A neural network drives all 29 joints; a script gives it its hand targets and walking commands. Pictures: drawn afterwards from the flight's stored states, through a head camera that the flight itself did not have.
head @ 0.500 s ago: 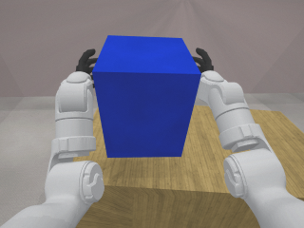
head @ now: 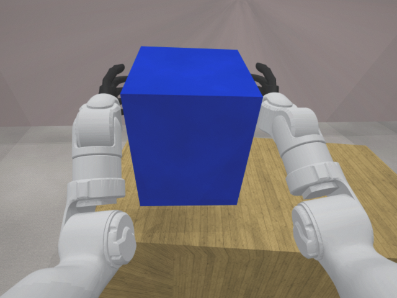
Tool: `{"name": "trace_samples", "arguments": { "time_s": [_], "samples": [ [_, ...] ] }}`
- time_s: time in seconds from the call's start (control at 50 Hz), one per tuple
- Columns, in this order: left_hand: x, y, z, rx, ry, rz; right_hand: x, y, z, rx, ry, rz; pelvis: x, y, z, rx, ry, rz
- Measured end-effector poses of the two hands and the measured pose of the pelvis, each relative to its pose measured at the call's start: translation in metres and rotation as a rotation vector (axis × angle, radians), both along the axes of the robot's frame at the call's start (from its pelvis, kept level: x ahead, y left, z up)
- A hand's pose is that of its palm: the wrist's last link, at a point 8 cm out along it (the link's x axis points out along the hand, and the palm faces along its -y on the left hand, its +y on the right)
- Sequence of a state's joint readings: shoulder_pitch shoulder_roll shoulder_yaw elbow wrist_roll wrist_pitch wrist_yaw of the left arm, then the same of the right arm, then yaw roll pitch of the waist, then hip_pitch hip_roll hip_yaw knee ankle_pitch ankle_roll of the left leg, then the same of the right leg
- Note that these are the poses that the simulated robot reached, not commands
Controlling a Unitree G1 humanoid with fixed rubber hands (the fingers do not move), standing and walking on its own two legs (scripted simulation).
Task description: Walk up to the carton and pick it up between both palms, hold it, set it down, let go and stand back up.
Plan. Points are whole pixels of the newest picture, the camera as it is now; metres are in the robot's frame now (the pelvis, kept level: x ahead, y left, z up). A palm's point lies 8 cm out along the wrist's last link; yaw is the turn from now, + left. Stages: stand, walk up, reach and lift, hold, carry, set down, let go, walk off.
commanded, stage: hold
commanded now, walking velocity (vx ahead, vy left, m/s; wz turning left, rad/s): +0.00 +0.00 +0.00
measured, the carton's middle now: (189, 126) +0.38 +0.01 +0.24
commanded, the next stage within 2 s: set down in 0.14 s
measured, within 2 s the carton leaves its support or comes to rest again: neither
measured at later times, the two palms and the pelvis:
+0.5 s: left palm (108, 84) +0.37 +0.16 +0.33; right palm (267, 82) +0.37 -0.13 +0.35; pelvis +0.01 -0.01 +0.00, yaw +0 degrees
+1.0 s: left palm (118, 121) +0.38 +0.15 +0.25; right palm (257, 120) +0.40 -0.14 +0.26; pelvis +0.01 -0.01 +0.00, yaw +1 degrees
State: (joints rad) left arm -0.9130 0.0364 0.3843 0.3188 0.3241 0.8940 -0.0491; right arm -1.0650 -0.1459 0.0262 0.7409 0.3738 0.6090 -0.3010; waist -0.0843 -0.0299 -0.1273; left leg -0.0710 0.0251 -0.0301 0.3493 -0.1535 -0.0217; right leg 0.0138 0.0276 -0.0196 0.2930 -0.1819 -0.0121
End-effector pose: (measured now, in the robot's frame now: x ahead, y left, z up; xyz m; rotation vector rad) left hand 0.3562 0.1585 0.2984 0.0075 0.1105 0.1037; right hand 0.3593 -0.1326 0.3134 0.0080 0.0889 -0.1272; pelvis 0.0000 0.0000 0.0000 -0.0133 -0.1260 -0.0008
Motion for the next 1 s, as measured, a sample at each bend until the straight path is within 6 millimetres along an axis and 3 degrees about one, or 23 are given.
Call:
{"name": "trace_samples", "arguments": {
  "time_s": [0.24, 0.4, 0.52, 0.62, 0.8, 0.88, 1.0],
  "samples": [
    [0.002, -0.001, 0.001, 0.004, 0.0, -0.006, 0.0, -0.001, 0.001, 0.018, 0.0, -0.006, 0.0, -0.001, 0.0, -0.001, 0.003, 0.01],
    [0.012, -0.003, 0.017, -0.021, -0.08, -0.02, 0.004, -0.002, 0.022, 0.021, -0.083, -0.026, 0.004, -0.005, 0.0, 0.002, -0.007, 0.01],
    [0.02, 0.004, 0.029, -0.012, -0.141, 0.009, 0.018, 0.004, 0.032, 0.022, -0.151, 0.005, 0.011, -0.007, 0.0, 0.007, -0.028, 0.008],
    [0.025, 0.012, 0.014, 0.025, -0.121, 0.041, 0.034, 0.012, 0.009, 0.006, -0.139, 0.038, 0.017, -0.007, 0.0, 0.009, -0.051, 0.023],
    [0.027, 0.012, -0.042, 0.044, -0.086, 0.063, 0.043, 0.013, -0.054, -0.017, -0.121, 0.059, 0.021, -0.009, -0.001, 0.004, -0.073, 0.046],
    [0.024, 0.005, -0.052, 0.028, -0.101, 0.064, 0.039, 0.006, -0.061, -0.014, -0.145, 0.052, 0.019, -0.009, -0.001, 0.002, -0.07, 0.046],
    [0.025, -0.004, -0.046, 0.028, -0.088, 0.06, 0.038, -0.003, -0.058, -0.01, -0.142, 0.042, 0.014, -0.007, -0.001, 0.005, -0.057, 0.023]
  ]
}}
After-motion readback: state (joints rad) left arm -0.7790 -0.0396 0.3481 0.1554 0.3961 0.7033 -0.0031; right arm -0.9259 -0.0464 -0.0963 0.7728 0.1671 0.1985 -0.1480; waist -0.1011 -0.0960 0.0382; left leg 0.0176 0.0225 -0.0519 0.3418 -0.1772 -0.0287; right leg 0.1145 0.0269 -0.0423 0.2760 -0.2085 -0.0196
